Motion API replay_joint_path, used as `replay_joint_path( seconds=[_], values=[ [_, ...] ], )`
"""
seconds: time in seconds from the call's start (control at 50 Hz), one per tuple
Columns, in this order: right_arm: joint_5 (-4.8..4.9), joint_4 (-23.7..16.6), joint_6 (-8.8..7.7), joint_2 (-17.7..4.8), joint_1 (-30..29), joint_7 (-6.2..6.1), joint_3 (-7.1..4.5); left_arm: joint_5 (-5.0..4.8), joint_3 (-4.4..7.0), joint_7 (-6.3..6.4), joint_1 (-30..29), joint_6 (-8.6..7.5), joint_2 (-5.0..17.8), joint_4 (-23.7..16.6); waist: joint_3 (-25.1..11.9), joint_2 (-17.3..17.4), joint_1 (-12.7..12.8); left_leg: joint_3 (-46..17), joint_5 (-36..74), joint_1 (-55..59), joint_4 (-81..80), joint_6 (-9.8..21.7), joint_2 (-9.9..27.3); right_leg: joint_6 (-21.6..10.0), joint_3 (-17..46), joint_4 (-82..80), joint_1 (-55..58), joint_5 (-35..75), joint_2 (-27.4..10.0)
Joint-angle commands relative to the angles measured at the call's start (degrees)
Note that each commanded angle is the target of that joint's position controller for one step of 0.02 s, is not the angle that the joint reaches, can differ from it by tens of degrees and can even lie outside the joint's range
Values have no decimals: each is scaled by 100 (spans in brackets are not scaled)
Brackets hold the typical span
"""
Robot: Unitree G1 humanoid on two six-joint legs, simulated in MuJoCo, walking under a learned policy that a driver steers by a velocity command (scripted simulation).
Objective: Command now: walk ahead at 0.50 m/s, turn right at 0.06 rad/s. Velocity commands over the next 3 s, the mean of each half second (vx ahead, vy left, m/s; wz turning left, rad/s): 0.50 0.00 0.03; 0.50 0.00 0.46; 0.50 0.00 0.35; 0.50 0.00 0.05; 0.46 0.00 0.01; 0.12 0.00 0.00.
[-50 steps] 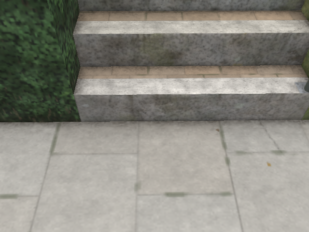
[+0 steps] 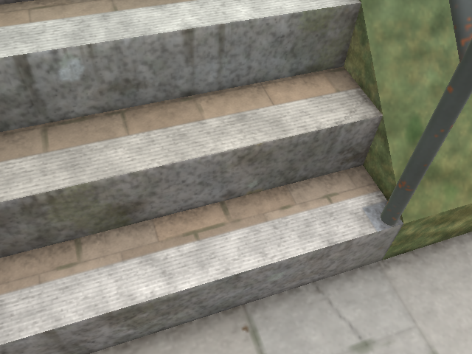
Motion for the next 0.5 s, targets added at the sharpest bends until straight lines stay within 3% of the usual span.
replay_joint_path(
  seconds=[0.02,0.06,0.12,0.2,0.24,0.3,0.34,0.36,0.38,0.4,0.42,0.44,0.46,0.5],
  values=[
    [84,-54,-166,-603,370,3,-140,53,41,-54,206,20,330,-198,-266,712,35,-1511,963,822,-1491,690,1466,84,41,-43,-709,339,-416],
    [131,87,-195,-609,549,4,-142,46,7,-73,-170,36,277,-277,-115,696,-16,-1272,1141,967,-1675,752,1426,177,-71,-373,-1078,640,-548],
    [109,198,-191,-654,708,-31,-150,20,-31,-69,-834,0,247,-424,37,667,-163,-1023,1402,1203,-1776,782,1318,322,-238,-1192,-1369,1132,-636],
    [96,388,-199,-633,972,-60,-128,-42,-122,-67,-1545,-30,56,-548,144,729,-319,-691,2036,1331,-1606,642,1218,326,-457,-2367,-1040,1603,-447],
    [81,450,-208,-682,1003,-71,-136,-57,-127,-47,-1732,-50,87,-564,124,777,-336,-626,2380,1431,-1408,566,1243,266,-515,-2770,-766,1621,-340],
    [115,578,-178,-701,991,-117,-124,-31,-132,39,-1757,-68,132,-552,124,789,-229,-687,2904,1615,-1035,448,1405,78,-517,-3174,-356,1164,-201],
    [121,590,-122,-687,806,-137,-99,26,-73,114,-987,-141,231,-273,-310,647,171,-583,4037,1761,52,337,1275,-129,-651,-3768,614,1080,77],
    [149,569,-121,-594,815,-151,-44,123,0,180,-268,-218,437,-27,-787,450,438,-543,3648,1266,952,224,1063,-271,-439,-3860,1777,1397,-122],
    [252,276,-141,-361,700,-158,54,259,136,249,519,-298,985,65,-1448,-237,699,-326,1806,-19,2494,27,638,-567,955,-3826,3232,1962,-1453],
    [379,304,-94,-118,1241,-213,88,201,285,193,626,-245,1382,171,-1833,-1429,472,-96,-1999,-1437,3993,-92,-234,-1163,2652,-4290,3979,2932,-2588],
    [203,478,10,-582,1026,-277,-27,17,213,139,353,-201,959,125,-1383,-359,332,-664,-1861,-1523,4293,0,194,-948,2255,-4406,3307,2452,-2278],
    [168,492,25,-483,834,-241,-29,-48,106,110,-162,-220,572,41,-785,-265,159,-685,-1461,-1502,4220,9,386,-786,1590,-4643,2590,2225,-2000],
    [158,517,54,-375,696,-218,-12,-59,36,99,-439,-243,316,5,-508,-149,58,-677,-1161,-1376,4003,-11,571,-622,1125,-4923,2123,2143,-1778],
    [6,552,189,-293,611,-157,-14,-80,-18,137,-597,-306,191,66,-305,-270,-109,-555,-860,-1051,3991,-143,615,-491,429,-5141,1512,2763,-1482]
  ],
)
Next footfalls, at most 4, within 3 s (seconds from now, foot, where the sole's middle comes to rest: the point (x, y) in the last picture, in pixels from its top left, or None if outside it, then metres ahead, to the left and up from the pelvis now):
0.36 right None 0.34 -0.12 -0.78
0.86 left None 0.36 0.05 -0.78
1.46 right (246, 238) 0.72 -0.02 -0.57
2.00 left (117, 139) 0.87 0.32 -0.36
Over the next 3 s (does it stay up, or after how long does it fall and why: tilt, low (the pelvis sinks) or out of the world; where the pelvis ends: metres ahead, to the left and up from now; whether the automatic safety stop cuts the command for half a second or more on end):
stays up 1.09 0.36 0.63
